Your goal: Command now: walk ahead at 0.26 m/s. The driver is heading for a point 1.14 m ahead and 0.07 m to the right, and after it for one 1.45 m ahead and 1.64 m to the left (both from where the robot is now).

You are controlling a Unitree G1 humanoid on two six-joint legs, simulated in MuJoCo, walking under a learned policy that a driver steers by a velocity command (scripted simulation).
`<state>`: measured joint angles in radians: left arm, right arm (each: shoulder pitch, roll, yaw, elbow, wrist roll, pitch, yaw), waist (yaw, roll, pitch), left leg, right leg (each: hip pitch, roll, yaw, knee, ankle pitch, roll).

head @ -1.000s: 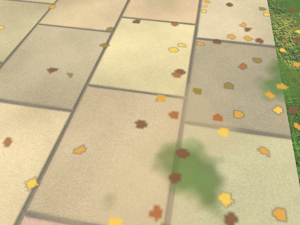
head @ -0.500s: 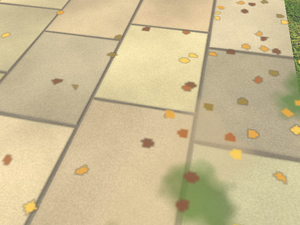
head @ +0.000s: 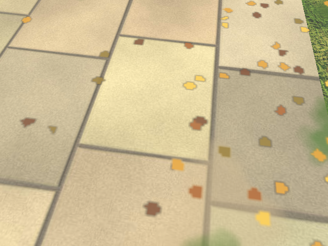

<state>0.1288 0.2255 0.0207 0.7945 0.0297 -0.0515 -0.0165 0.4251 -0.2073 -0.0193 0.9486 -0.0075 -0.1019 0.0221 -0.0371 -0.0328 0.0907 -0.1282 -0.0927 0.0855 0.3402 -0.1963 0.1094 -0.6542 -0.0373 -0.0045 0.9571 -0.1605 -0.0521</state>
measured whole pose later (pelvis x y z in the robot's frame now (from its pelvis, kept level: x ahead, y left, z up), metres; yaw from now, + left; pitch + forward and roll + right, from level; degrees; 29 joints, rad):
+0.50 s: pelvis +0.15 +0.00 +0.00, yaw +1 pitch +0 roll +0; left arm 0.32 0.25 0.07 0.99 -0.01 -0.02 0.00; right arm 0.29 -0.21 -0.03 0.98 -0.03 -0.03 0.01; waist -0.01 -0.03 -0.04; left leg -0.26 0.01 0.06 0.61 -0.40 0.08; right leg -0.25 0.05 -0.06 0.31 -0.09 -0.08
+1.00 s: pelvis +0.37 -0.04 -0.03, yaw +1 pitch +3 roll -1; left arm -0.04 0.24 0.05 0.78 0.04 -0.05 -0.05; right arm 0.52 -0.21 -0.06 1.07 -0.02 -0.10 0.00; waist -0.09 0.01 0.02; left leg 0.18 0.09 0.08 0.27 -0.45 -0.04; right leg -0.51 -0.03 -0.12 0.55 -0.16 -0.10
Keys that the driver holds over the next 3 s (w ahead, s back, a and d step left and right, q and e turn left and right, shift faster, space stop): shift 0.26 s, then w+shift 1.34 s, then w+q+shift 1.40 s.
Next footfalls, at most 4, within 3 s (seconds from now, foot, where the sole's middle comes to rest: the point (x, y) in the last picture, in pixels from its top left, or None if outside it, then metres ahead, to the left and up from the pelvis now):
0.18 right None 0.26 -0.07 -0.78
0.54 left None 0.18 0.11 -0.78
1.00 right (201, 221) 0.53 -0.16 -0.78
1.48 left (158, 131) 0.99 0.00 -0.78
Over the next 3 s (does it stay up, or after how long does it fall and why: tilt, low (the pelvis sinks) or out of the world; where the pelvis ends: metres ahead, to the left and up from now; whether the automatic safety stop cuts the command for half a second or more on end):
stays up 2.01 0.39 -0.01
